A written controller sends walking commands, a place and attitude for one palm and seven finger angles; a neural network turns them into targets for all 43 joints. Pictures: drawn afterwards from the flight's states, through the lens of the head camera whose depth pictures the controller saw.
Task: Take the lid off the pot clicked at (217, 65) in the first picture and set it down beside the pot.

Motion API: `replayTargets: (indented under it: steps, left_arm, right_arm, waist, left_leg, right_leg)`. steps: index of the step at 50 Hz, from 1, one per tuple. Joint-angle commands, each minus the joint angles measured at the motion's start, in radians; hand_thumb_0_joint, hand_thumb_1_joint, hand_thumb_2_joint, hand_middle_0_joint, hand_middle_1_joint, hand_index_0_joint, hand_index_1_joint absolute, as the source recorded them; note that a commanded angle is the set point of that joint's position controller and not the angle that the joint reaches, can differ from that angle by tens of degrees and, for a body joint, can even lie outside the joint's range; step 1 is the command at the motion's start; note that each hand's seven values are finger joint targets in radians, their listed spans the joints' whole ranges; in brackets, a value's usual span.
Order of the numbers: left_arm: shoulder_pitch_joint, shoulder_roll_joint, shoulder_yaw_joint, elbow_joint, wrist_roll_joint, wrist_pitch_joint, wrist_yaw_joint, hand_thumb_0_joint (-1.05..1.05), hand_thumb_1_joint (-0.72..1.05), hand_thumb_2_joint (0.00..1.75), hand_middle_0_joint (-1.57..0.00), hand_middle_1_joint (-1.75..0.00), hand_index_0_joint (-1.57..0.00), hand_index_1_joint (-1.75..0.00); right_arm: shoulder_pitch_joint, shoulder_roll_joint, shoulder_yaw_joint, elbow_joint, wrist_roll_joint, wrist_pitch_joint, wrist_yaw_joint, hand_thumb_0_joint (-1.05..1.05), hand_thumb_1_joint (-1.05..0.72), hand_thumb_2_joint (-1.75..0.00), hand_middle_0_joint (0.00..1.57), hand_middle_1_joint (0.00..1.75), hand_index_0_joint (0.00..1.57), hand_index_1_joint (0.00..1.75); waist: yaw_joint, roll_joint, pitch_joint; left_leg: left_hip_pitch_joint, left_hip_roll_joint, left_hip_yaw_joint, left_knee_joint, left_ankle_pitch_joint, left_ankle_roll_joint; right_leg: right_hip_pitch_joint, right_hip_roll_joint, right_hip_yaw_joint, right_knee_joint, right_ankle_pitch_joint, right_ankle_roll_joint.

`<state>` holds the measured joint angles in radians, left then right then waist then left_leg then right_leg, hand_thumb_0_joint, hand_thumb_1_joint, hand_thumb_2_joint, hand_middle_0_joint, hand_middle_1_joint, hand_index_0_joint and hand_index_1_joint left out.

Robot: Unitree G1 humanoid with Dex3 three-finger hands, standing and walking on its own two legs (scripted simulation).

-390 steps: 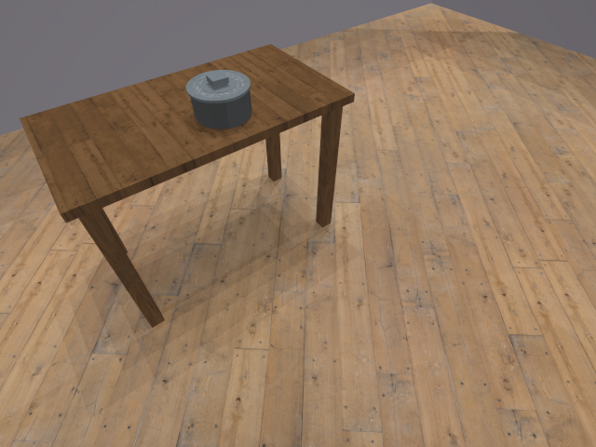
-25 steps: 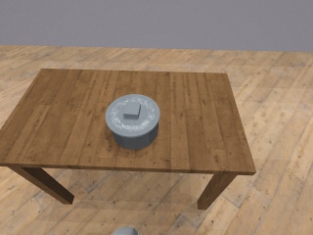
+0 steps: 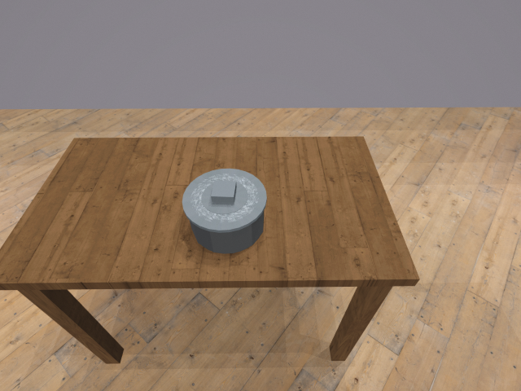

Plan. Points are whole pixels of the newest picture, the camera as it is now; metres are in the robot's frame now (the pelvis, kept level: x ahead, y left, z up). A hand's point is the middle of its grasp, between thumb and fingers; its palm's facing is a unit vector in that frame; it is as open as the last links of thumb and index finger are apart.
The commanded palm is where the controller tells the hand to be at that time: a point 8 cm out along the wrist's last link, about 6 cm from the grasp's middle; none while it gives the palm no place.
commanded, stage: come to a stop and stand still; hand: left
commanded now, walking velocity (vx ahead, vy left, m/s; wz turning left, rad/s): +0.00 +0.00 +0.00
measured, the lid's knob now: (224, 191) +0.51 +0.11 -0.01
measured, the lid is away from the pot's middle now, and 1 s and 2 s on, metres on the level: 0.00 0.00 0.00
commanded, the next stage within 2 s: look again from close up in 0.56 s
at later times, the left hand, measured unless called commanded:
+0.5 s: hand out of the picture -0.02 +0.11 -0.18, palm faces +0.06 -0.99 -0.14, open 7.4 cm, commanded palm none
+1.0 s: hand out of the picture +0.03 +0.18 -0.19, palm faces +0.03 -0.98 -0.19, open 7.4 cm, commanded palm none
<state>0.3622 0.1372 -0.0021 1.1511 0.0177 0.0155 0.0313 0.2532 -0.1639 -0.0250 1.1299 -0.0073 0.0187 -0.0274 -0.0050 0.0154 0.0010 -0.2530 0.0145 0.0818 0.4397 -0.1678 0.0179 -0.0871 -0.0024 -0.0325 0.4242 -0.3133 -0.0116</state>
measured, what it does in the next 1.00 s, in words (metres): stands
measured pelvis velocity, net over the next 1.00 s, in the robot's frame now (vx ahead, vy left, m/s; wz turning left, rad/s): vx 0.01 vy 0.01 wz -0.01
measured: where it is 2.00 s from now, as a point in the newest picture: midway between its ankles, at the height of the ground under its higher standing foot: outside the picture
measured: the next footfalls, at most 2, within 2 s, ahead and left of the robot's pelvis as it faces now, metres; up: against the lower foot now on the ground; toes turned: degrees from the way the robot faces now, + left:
none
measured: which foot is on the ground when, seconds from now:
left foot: down 0.00-1.00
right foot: down 0.00-1.00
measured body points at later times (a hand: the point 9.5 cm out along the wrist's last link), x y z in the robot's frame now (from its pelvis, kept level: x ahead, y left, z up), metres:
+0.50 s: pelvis +0.01 -0.03 +0.00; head +0.01 -0.04 +0.45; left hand -0.02 +0.16 -0.16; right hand -0.04 -0.22 -0.17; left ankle +0.04 +0.11 -0.74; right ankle -0.06 -0.11 -0.74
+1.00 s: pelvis +0.01 +0.01 -0.01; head +0.02 +0.03 +0.44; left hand +0.03 +0.24 -0.17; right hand +0.07 -0.22 -0.15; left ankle +0.03 +0.10 -0.74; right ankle -0.06 -0.11 -0.74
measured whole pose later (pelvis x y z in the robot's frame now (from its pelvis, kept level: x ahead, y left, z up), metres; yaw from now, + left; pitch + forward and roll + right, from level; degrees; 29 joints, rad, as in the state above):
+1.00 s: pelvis +0.01 +0.01 -0.01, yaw -1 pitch -1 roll -1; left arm 0.31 0.17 0.00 1.00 0.02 -0.01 0.05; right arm 0.23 -0.16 0.00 1.01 -0.01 0.00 -0.03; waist 0.01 -0.01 0.01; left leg -0.31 0.00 0.05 0.63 -0.31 0.04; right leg -0.12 0.02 -0.03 0.53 -0.39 -0.01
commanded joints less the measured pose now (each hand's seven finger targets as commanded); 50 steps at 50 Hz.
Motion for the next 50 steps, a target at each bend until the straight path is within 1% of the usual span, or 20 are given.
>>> replayTargets:
  steps: [1,4,6,11,24,25,32,33,34,35,36,37,38,39,40,42,43,45,47,50]
  left_arm:
    - [0.027,0.081,-0.004,-0.009,-0.005,-0.030,0.010,0.00,0.90,0.90,-0.20,-0.30,-0.20,-0.30]
    - [0.052,0.075,-0.005,0.001,-0.009,-0.030,0.014,0.00,0.90,0.90,-0.20,-0.30,-0.20,-0.30]
    - [0.063,0.072,-0.005,0.006,-0.011,-0.028,0.015,0.00,0.90,0.90,-0.20,-0.30,-0.20,-0.30]
    - [0.079,0.056,-0.002,0.008,-0.013,-0.032,0.018,0.00,0.90,0.90,-0.20,-0.30,-0.20,-0.30]
    - [0.099,0.028,0.002,0.009,-0.012,-0.041,0.026,0.00,0.90,0.90,-0.20,-0.30,-0.20,-0.30]
    - [0.097,0.035,0.004,0.007,-0.013,-0.040,0.025,0.00,0.90,0.90,-0.20,-0.30,-0.20,-0.30]
    - [0.091,0.039,0.002,0.003,-0.010,-0.041,0.026,0.00,0.90,0.90,-0.20,-0.30,-0.20,-0.30]
    - [0.162,0.092,0.012,0.001,0.015,-0.081,0.054,0.00,0.90,0.90,-0.20,-0.30,-0.20,-0.30]
    - [0.121,0.113,0.013,-0.049,0.013,-0.089,0.048,0.00,0.90,0.90,-0.20,-0.30,-0.20,-0.30]
    - [0.081,0.127,0.020,-0.069,0.010,-0.083,0.037,0.00,0.90,0.90,-0.20,-0.30,-0.20,-0.30]
    - [0.076,0.112,0.018,-0.095,0.007,-0.087,0.034,0.00,0.90,0.90,-0.20,-0.30,-0.20,-0.30]
    - [0.058,0.102,0.018,-0.110,0.008,-0.090,0.035,0.00,0.90,0.90,-0.20,-0.30,-0.20,-0.30]
    - [0.050,0.110,0.018,-0.127,0.008,-0.090,0.035,0.00,0.90,0.90,-0.20,-0.30,-0.20,-0.30]
    - [0.039,0.120,0.017,-0.142,0.004,-0.087,0.036,0.00,0.90,0.90,-0.20,-0.30,-0.20,-0.30]
    - [0.018,0.127,0.017,-0.155,-0.003,-0.076,0.029,0.00,0.90,0.90,-0.20,-0.30,-0.20,-0.30]
    - [0.067,0.093,0.016,-0.163,-0.001,-0.058,0.034,0.00,0.90,0.90,-0.20,-0.30,-0.20,-0.30]
    - [0.073,0.090,0.013,-0.157,0.001,-0.047,0.034,0.00,0.90,0.90,-0.20,-0.30,-0.20,-0.30]
    - [0.060,0.110,0.011,-0.161,0.000,-0.033,0.027,0.00,0.90,0.90,-0.20,-0.30,-0.20,-0.30]
    - [0.055,0.104,0.006,-0.167,0.002,-0.031,0.026,0.00,0.90,0.90,-0.20,-0.30,-0.20,-0.30]
    - [0.024,0.130,0.009,-0.192,0.002,-0.026,0.020,0.00,0.90,0.90,-0.20,-0.30,-0.20,-0.30]
  right_arm:
    - [0.084,-0.050,-0.001,0.007,0.004,-0.012,-0.005,0.00,-0.90,-0.90,0.20,0.30,0.20,0.30]
    - [0.105,-0.037,0.006,0.031,0.003,-0.010,-0.005,0.00,-0.90,-0.90,0.20,0.30,0.20,0.30]
    - [0.115,-0.029,0.007,0.038,0.003,-0.007,-0.005,0.00,-0.90,-0.90,0.20,0.30,0.20,0.30]
    - [0.149,-0.007,0.009,0.050,0.000,-0.008,-0.008,0.00,-0.90,-0.90,0.20,0.30,0.20,0.30]
    - [0.161,0.008,0.013,0.055,0.003,-0.026,-0.020,0.00,-0.90,-0.90,0.20,0.30,0.20,0.30]
    - [0.157,0.006,0.014,0.052,0.004,-0.026,-0.020,0.00,-0.90,-0.90,0.20,0.30,0.20,0.30]
    - [0.115,-0.014,0.014,0.040,0.003,-0.024,-0.020,0.00,-0.90,-0.90,0.20,0.30,0.20,0.30]
    - [-0.028,-0.049,0.016,-0.063,0.003,-0.049,-0.006,0.00,-0.90,-0.90,0.20,0.30,0.20,0.30]
    - [0.038,-0.007,0.015,-0.099,-0.001,-0.034,0.003,0.00,-0.90,-0.90,0.20,0.30,0.20,0.30]
    - [0.039,-0.007,0.008,-0.104,-0.009,-0.028,0.009,0.00,-0.90,-0.90,0.20,0.30,0.20,0.30]
    - [0.039,-0.004,0.008,-0.127,-0.003,-0.028,0.007,0.00,-0.90,-0.90,0.20,0.30,0.20,0.30]
    - [0.044,-0.016,0.007,-0.138,-0.003,-0.036,0.007,0.00,-0.90,-0.90,0.20,0.30,0.20,0.30]
    - [0.067,-0.020,0.006,-0.140,-0.003,-0.044,0.004,0.00,-0.90,-0.90,0.20,0.30,0.20,0.30]
    - [0.101,-0.031,0.006,-0.132,-0.002,-0.049,0.000,0.00,-0.90,-0.90,0.20,0.30,0.20,0.30]
    - [0.118,-0.053,0.003,-0.127,-0.003,-0.049,0.000,0.00,-0.90,-0.90,0.20,0.30,0.20,0.30]
    - [0.089,-0.092,0.002,-0.140,-0.007,-0.048,-0.010,0.00,-0.90,-0.90,0.20,0.30,0.20,0.30]
    - [0.065,-0.090,0.006,-0.143,-0.006,-0.047,-0.012,0.00,-0.90,-0.90,0.20,0.30,0.20,0.30]
    - [0.029,-0.099,0.009,-0.163,-0.004,-0.043,-0.009,0.00,-0.90,-0.90,0.20,0.30,0.20,0.30]
    - [0.014,-0.100,0.009,-0.173,-0.004,-0.038,-0.007,0.00,-0.90,-0.90,0.20,0.30,0.20,0.30]
    - [0.021,-0.109,0.009,-0.177,-0.006,-0.041,-0.001,0.00,-0.90,-0.90,0.20,0.30,0.20,0.30]
  waist:
    - [-0.033,-0.115,0.116]
    - [-0.022,-0.043,0.145]
    - [-0.016,-0.050,0.174]
    - [-0.009,-0.048,0.159]
    - [0.000,-0.020,0.082]
    - [0.003,-0.045,0.084]
    - [0.001,-0.039,0.096]
    - [0.050,-0.127,0.163]
    - [-0.021,-0.125,0.141]
    - [-0.006,-0.118,0.073]
    - [-0.013,-0.179,0.036]
    - [-0.020,-0.173,0.008]
    - [-0.030,-0.125,-0.030]
    - [-0.044,-0.089,-0.058]
    - [-0.042,-0.040,-0.054]
    - [0.000,0.027,-0.009]
    - [0.008,0.101,0.014]
    - [0.021,0.079,0.061]
    - [0.019,0.015,0.090]
    - [0.014,0.038,0.058]
  left_leg:
    - [0.128,0.078,-0.107,-0.061,-0.025,-0.003]
    - [0.107,0.075,-0.108,-0.070,-0.040,-0.006]
    - [0.089,0.070,-0.105,-0.060,-0.049,-0.007]
    - [0.073,0.068,-0.099,-0.037,-0.018,-0.010]
    - [0.094,0.089,-0.101,-0.011,0.151,0.001]
    - [0.086,0.089,-0.102,-0.009,0.146,0.003]
    - [0.111,0.094,-0.102,-0.012,0.160,0.003]
    - [-0.045,0.062,-0.028,0.271,0.083,-0.026]
    - [-0.111,0.032,-0.082,0.301,-0.174,0.001]
    - [-0.128,0.038,-0.060,0.305,-0.176,0.006]
    - [-0.121,0.029,-0.052,0.313,-0.193,0.007]
    - [-0.111,0.024,-0.044,0.282,-0.195,0.008]
    - [-0.061,0.012,-0.035,0.210,-0.166,0.008]
    - [0.006,0.008,-0.044,0.120,-0.072,0.014]
    - [0.059,0.027,-0.071,0.100,0.079,0.026]
    - [0.045,0.112,-0.165,0.115,0.254,0.064]
    - [0.024,0.120,-0.193,0.093,0.255,0.071]
    - [-0.015,0.116,-0.208,0.061,0.198,0.068]
    - [-0.031,0.102,-0.198,0.044,0.083,0.058]
    - [-0.007,0.100,-0.210,-0.009,0.020,0.053]
  right_leg:
    - [-0.220,-0.110,0.121,-0.185,0.055,-0.031]
    - [-0.221,-0.106,0.118,-0.192,0.003,-0.032]
    - [-0.235,-0.108,0.120,-0.202,-0.029,-0.035]
    - [-0.214,-0.114,0.126,-0.197,-0.002,-0.044]
    - [-0.104,-0.108,0.091,-0.110,0.332,-0.034]
    - [-0.095,-0.105,0.083,-0.108,0.341,-0.032]
    - [-0.111,-0.111,0.089,-0.107,0.375,-0.026]
    - [-0.156,-0.177,0.196,-0.127,0.960,0.070]
    - [-0.107,-0.212,0.158,-0.066,0.974,0.040]
    - [-0.042,-0.216,0.146,-0.043,0.897,-0.029]
    - [-0.039,-0.196,0.143,-0.035,0.814,-0.071]
    - [-0.025,-0.190,0.145,-0.007,0.846,-0.097]
    - [-0.010,-0.178,0.130,0.045,0.914,-0.102]
    - [-0.013,-0.156,0.118,0.110,0.926,-0.090]
    - [-0.061,-0.118,0.086,0.152,0.757,-0.072]
    - [-0.132,-0.071,0.089,0.091,0.391,-0.049]
    - [-0.132,-0.059,0.084,0.065,0.243,-0.048]
    - [-0.134,-0.042,0.068,0.033,0.125,-0.042]
    - [-0.154,-0.052,0.092,-0.002,0.089,-0.045]
    - [-0.151,-0.050,0.074,0.006,0.050,-0.040]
